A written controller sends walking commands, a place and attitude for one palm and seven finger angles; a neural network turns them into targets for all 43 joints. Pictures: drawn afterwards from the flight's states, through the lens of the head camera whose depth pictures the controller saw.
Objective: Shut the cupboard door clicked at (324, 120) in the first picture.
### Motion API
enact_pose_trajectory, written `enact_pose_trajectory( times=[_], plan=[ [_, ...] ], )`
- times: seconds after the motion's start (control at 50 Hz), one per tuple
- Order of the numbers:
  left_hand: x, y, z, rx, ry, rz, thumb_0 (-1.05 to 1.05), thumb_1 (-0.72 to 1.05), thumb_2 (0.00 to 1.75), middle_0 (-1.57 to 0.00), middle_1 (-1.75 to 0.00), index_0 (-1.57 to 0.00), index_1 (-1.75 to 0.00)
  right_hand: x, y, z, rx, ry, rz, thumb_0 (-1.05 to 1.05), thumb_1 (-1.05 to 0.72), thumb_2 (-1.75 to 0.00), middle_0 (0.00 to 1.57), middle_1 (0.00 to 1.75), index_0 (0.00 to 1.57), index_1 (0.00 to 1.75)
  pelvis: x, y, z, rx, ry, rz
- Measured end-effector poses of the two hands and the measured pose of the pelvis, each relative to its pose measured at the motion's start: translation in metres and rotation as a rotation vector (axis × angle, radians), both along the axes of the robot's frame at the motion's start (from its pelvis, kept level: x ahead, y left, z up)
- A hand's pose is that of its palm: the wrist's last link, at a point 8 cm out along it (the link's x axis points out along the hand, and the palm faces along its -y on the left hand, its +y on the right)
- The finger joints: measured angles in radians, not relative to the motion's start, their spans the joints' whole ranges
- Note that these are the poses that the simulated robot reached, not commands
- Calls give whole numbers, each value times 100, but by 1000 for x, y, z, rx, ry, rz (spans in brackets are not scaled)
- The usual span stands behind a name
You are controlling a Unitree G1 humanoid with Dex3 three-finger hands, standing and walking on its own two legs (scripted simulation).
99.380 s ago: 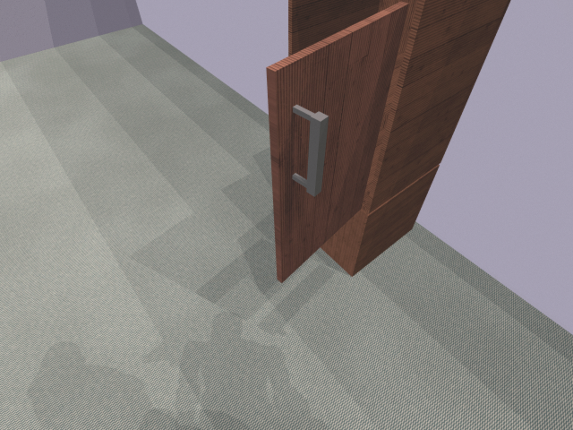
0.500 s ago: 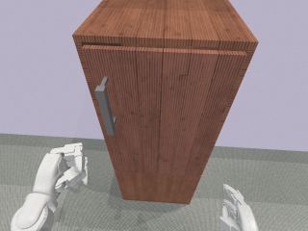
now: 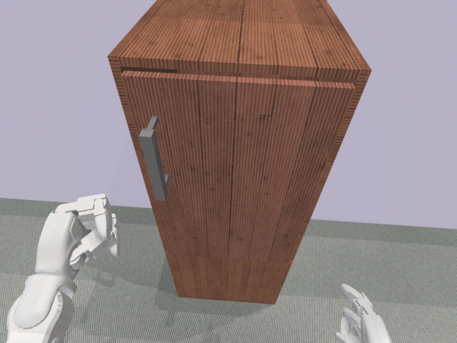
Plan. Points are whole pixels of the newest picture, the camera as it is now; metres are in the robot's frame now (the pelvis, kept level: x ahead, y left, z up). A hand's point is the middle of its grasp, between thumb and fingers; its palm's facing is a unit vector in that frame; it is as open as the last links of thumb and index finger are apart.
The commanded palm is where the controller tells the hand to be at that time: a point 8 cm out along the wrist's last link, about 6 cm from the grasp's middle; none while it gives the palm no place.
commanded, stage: bring the fist close to the handle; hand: left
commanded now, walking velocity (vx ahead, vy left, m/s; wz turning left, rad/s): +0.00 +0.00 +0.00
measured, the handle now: (157, 160) +0.41 +0.18 +0.11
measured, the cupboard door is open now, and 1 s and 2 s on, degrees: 0 0 0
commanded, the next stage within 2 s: push the door shut along its arc in 1.48 s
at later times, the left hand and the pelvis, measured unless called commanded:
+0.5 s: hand (140, 222) +0.27 +0.17 +0.10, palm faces +0.02 -1.00 -0.05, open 3.1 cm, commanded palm +0.25 +0.22 +0.12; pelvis +0.01 -0.03 +0.00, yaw -1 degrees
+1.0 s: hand (150, 194) +0.31 +0.16 +0.12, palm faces +0.03 -1.00 -0.04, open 3.1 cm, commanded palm +0.29 +0.21 +0.12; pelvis +0.01 -0.02 +0.00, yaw -1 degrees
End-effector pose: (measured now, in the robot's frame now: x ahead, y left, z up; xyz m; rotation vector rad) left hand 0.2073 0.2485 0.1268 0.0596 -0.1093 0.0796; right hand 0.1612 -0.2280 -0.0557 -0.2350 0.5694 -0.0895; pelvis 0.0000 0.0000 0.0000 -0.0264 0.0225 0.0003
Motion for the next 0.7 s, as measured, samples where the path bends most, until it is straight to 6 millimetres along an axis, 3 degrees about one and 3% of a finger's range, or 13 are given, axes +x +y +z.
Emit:
enact_pose_trajectory(
  times=[0.16,0.32,0.48,0.62,0.7],
  plan=[
    [1,-21,-25,-11,175,-72,2,90,90,-130,-150,-130,-150,3,-7,-5,31,-6,-22,1,-90,-90,21,30,20,30,1,-8,0,8,3,-5],
    [19,-15,0,10,7,5,2,90,90,-130,-150,-130,-150,7,-18,-8,24,5,-2,1,-90,-90,21,30,20,30,1,-22,-1,14,6,6],
    [43,-22,-23,-13,166,-60,2,90,90,-130,-150,-130,-150,5,-37,-11,21,26,-56,1,-90,-90,21,30,20,30,5,-28,-1,19,20,-9],
    [58,-28,-3,-13,29,-39,2,90,90,-130,-150,-130,-150,4,-45,-11,8,32,-66,1,-90,-90,20,30,20,30,9,-31,-1,25,26,-13],
    [65,-31,-7,-14,66,-51,2,90,90,-130,-150,-130,-150,4,-44,-12,20,41,-69,1,-90,-90,20,30,20,30,10,-30,-1,26,30,-15]
  ],
)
